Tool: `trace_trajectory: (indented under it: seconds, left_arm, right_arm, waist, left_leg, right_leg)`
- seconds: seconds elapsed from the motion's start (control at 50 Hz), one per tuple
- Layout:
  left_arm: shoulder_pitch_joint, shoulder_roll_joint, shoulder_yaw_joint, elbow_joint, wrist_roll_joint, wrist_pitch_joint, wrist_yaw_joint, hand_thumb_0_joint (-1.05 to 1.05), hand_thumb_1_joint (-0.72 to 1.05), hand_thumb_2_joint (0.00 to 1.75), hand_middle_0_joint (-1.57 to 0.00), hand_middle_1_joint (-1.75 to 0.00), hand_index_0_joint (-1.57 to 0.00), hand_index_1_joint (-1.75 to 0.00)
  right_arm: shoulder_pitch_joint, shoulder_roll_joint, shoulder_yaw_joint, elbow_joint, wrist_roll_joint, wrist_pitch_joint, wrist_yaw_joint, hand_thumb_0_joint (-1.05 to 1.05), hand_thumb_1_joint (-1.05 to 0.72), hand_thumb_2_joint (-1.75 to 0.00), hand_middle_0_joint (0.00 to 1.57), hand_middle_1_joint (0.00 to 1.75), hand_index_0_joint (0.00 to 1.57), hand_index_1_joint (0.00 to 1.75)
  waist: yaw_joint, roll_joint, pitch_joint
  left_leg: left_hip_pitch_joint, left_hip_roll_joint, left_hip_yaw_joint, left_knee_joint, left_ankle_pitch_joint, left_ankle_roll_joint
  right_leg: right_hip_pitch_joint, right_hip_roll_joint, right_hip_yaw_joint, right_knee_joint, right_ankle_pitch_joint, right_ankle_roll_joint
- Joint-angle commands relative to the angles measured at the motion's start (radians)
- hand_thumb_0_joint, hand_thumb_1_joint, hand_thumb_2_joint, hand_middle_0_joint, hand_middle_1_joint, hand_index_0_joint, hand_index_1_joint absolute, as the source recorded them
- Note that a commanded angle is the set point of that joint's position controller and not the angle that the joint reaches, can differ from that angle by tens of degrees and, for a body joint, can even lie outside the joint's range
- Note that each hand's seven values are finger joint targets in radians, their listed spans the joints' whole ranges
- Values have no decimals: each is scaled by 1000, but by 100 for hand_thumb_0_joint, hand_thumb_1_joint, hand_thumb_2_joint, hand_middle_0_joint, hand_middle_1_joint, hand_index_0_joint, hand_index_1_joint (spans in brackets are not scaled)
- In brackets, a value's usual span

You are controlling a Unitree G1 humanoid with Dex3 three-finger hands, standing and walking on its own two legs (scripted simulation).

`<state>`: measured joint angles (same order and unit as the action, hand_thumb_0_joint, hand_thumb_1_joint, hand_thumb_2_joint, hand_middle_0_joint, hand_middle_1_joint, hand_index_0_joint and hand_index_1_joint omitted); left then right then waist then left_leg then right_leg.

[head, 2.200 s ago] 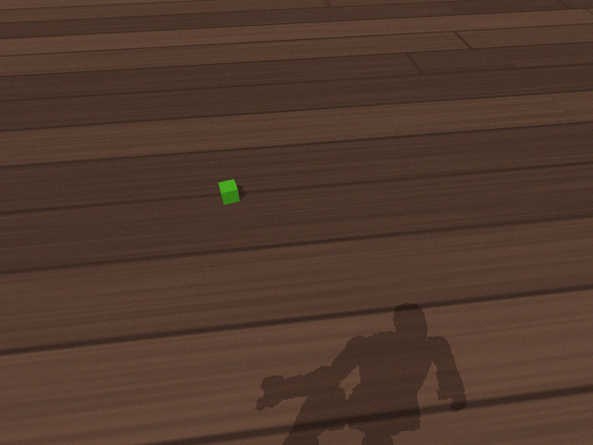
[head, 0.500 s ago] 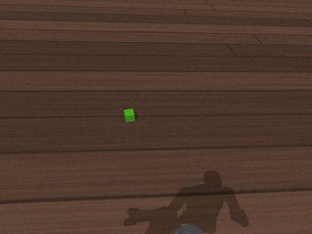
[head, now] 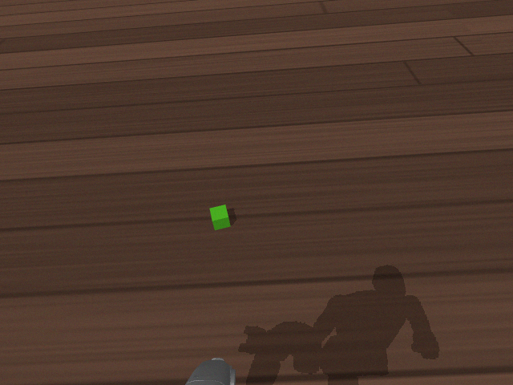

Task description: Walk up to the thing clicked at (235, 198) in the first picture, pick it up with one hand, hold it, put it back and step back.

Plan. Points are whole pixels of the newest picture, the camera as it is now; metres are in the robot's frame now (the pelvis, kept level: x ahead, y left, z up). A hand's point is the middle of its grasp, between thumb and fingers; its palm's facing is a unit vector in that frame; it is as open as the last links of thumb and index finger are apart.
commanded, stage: walk up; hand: left
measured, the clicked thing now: (220, 217) +0.93 +0.25 -0.74
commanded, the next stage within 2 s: none
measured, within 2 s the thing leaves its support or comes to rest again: neither
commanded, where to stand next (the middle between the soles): +0.55 +0.01 m, yaw +1 degrees
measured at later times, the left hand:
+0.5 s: hand (118, 323) +0.25 +0.31 -0.15, palm faces -0.03 -0.94 -0.33, open 7.4 cm
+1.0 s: hand (157, 245) +0.42 +0.26 -0.12, palm faces +0.00 -0.91 -0.40, open 7.4 cm
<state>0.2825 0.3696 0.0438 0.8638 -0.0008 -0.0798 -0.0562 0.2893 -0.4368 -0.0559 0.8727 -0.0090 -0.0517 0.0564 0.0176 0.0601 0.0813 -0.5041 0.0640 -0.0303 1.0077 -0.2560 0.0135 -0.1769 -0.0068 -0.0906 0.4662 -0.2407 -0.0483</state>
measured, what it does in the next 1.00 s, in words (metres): walks ahead: left foot, then right foot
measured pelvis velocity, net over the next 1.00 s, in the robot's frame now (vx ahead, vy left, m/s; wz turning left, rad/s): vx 0.37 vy -0.02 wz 0.01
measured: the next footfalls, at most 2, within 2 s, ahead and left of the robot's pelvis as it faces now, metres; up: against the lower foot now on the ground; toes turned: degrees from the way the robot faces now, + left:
left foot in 0.20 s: +0.25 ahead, +0.14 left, +0.00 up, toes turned +7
right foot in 0.68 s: +0.42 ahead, -0.13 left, +0.00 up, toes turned -5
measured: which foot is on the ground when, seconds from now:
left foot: up 0.00-0.18, down 0.20-0.70, up 0.72-1.00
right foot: down 0.00-0.24, up 0.26-0.66, down 0.68-1.00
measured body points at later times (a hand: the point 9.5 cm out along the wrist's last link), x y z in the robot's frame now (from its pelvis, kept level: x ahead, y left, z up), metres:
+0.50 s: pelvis +0.21 +0.03 +0.00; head +0.22 +0.06 +0.45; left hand +0.26 +0.36 -0.13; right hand +0.29 -0.28 -0.09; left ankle +0.21 +0.14 -0.74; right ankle +0.28 -0.14 -0.68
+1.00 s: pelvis +0.37 -0.02 +0.00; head +0.39 -0.04 +0.45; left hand +0.41 +0.30 -0.09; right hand +0.44 -0.33 -0.13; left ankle +0.45 +0.14 -0.70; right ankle +0.38 -0.13 -0.74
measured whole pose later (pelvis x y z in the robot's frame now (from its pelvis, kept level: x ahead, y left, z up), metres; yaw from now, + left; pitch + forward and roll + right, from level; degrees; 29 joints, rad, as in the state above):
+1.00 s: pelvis +0.37 -0.02 +0.00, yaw +1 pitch -3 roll +0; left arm 0.34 0.39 0.04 0.83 0.01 -0.08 -0.04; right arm 0.30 -0.43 -0.05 0.85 -0.01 -0.02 0.06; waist 0.02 0.06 0.08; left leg -0.49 0.07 -0.02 0.85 -0.28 0.00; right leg -0.19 -0.02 -0.09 0.48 -0.24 -0.03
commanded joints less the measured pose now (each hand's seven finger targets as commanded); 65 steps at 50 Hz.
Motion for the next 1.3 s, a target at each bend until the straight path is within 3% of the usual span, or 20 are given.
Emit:
trace_trajectory:
  seconds: [0.0, 0.12, 0.18, 0.2, 0.22, 0.24, 0.36, 0.48, 0.58, 0.64, 0.66, 0.68, 0.72, 0.82, 1.0, 1.1, 1.12, 1.16, 1.18, 1.28]
  left_arm:
    - [0, 297, 97, -103, 12, -34, 16, 0, 90, 90, -20, -30, -20, -30]
    - [65, 309, 90, -99, 13, -17, 12, 0, 90, 90, -20, -30, -20, -30]
    - [57, 269, 64, -118, 9, -10, 19, 0, 90, 90, -20, -30, -20, -30]
    - [100, 202, 41, -124, 1, -6, 23, 0, 90, 90, -20, -30, -20, -30]
    - [157, 160, 36, -121, -8, 1, 24, 0, 90, 90, -20, -30, -20, -30]
    - [135, 289, 62, -91, -1, 14, 41, 0, 90, 90, -20, -30, -20, -30]
    - [157, 244, 57, -38, -6, 22, 18, 0, 90, 90, -20, -30, -20, -30]
    - [40, 229, 62, -72, 11, 28, -15, 0, 90, 90, -20, -30, -20, -30]
    - [-18, 218, 70, -72, 15, 6, -18, 0, 90, 90, -20, -30, -20, -30]
    - [128, 242, 86, -28, 19, -16, 1, 0, 90, 90, -20, -30, -20, -30]
    - [204, 289, 104, -6, 24, -26, 13, 0, 90, 90, -20, -30, -20, -30]
    - [235, 368, 125, -20, 26, -33, 27, 0, 90, 90, -20, -30, -20, -30]
    - [144, 401, 120, -57, 3, -24, 29, 0, 90, 90, -20, -30, -20, -30]
    - [51, 297, 82, -79, -6, -27, 40, 0, 90, 90, -20, -30, -20, -30]
    - [79, 316, 91, -118, 13, -27, 28, 0, 90, 90, -20, -30, -20, -30]
    - [32, 288, 64, -125, 9, -7, 34, 0, 90, 90, -20, -30, -20, -30]
    - [60, 247, 45, -127, 11, -4, 34, 0, 90, 90, -20, -30, -20, -30]
    - [129, 168, 22, -116, -5, 12, 44, 0, 90, 90, -20, -30, -20, -30]
    - [128, 269, 49, -82, 5, 27, 61, 0, 90, 90, -20, -30, -20, -30]
    - [133, 236, 40, -33, -8, 40, 53, 0, 90, 90, -20, -30, -20, -30]
  right_arm:
    - [-14, -156, -54, -76, -12, -15, 10, 0, -90, -90, 20, 30, 20, 30]
    - [-98, -131, -57, -109, -9, -35, 13, 0, -90, -90, 20, 30, 20, 30]
    - [95, -195, -86, -49, -19, -46, -3, 0, -90, -90, 20, 30, 20, 30]
    - [198, -262, -110, -34, -39, -51, -13, 0, -90, -90, 20, 30, 20, 30]
    - [209, -324, -120, -66, -39, -54, -25, 0, -90, -90, 20, 30, 20, 30]
    - [181, -330, -125, -76, 1, -49, -25, 0, -90, -90, 20, 30, 20, 30]
    - [39, -211, -71, -109, 20, -60, -35, 0, -90, -90, 20, 30, 20, 30]
    - [20, -242, -82, -134, 3, -63, -25, 0, -90, -90, 20, 30, 20, 30]
    - [24, -241, -80, -142, 5, -52, -20, 0, -90, -90, 20, 30, 20, 30]
    - [18, -203, -63, -159, 9, -38, -23, 0, -90, -90, 20, 30, 20, 30]
    - [65, -144, -43, -157, 10, -38, -23, 0, -90, -90, 20, 30, 20, 30]
    - [121, -68, -15, -170, 12, -38, -21, 0, -90, -90, 20, 30, 20, 30]
    - [93, -204, -48, -136, 4, -15, -37, 0, -90, -90, 20, 30, 20, 30]
    - [117, -174, -49, -69, 16, 1, -16, 0, -90, -90, 20, 30, 20, 30]
    - [-34, -149, -53, -105, -11, -9, 12, 0, -90, -90, 20, 30, 20, 30]
    - [51, -145, -59, -62, -16, -29, -5, 0, -90, -90, 20, 30, 20, 30]
    - [114, -184, -72, -40, -16, -33, -15, 0, -90, -90, 20, 30, 20, 30]
    - [145, -311, -97, -71, -19, -37, -37, 0, -90, -90, 20, 30, 20, 30]
    - [117, -322, -102, -71, 9, -30, -33, 0, -90, -90, 20, 30, 20, 30]
    - [32, -214, -59, -90, 12, -34, -52, 0, -90, -90, 20, 30, 20, 30]
  waist:
    - [17, -159, 13]
    - [42, -167, -38]
    - [-69, -10, -129]
    - [-116, 175, -198]
    - [-98, 261, -233]
    - [-107, 121, -222]
    - [-18, 52, -40]
    - [-41, 97, 43]
    - [-37, 71, 10]
    - [47, -54, -105]
    - [77, -215, -170]
    - [70, -427, -184]
    - [55, -276, -88]
    - [-10, -231, -20]
    - [38, -198, 8]
    - [-41, -114, -57]
    - [-69, -10, -104]
    - [-59, 242, -110]
    - [-56, 164, -84]
    - [-11, 87, -55]
  left_leg:
    - [-57, 52, 17, -215, 41, -29]
    - [130, 0, 104, -432, 119, 13]
    - [468, -43, 105, -495, 58, 58]
    - [618, 108, -117, -584, -115, 116]
    - [753, 346, -578, -679, -214, 198]
    - [693, 396, -648, -711, -225, 274]
    - [340, 206, -97, -718, 260, 170]
    - [281, 186, -36, -815, -67, 207]
    - [267, 194, -22, -709, 33, 192]
    - [250, 150, 28, -424, 188, 139]
    - [185, 68, 100, -185, 150, 106]
    - [6, -42, 125, 19, -192, 50]
    - [-127, -32, 11, 163, -280, 27]
    - [-19, 2, -30, 60, -70, 18]
    - [35, 29, 44, -321, 27, -20]
    - [302, -40, 108, -480, 78, 14]
    - [436, -39, 75, -498, 19, 37]
    - [505, 330, -540, -738, -49, 181]
    - [433, 376, -571, -726, -87, 265]
    - [310, 184, -131, -655, 378, 148]
  right_leg:
    - [-1, -253, 185, -253, -38, -183]
    - [31, -244, 136, -113, 212, -137]
    - [-105, -159, 59, 189, 259, -94]
    - [-254, -81, 9, 470, 142, -52]
    - [-484, 69, 49, 645, -292, -3]
    - [-484, 2, 150, 721, -320, -18]
    - [-328, -60, 170, 624, -82, 20]
    - [-358, -108, 95, 365, 32, 57]
    - [-207, -88, 57, 167, 80, 33]
    - [52, -35, 34, 43, 79, 7]
    - [185, -64, 87, -18, 12, -11]
    - [264, -295, 451, -115, -78, -63]
    - [180, -436, 720, -209, -189, -222]
    - [-11, -233, 278, -198, 73, -121]
    - [-50, -259, 195, -203, -89, -173]
    - [-132, -213, 105, 40, 81, -115]
    - [-199, -179, 75, 192, 116, -83]
    - [-445, 50, 29, 550, -288, 14]
    - [-407, -21, 109, 641, -353, 4]
    - [-300, -43, 161, 580, -145, 13]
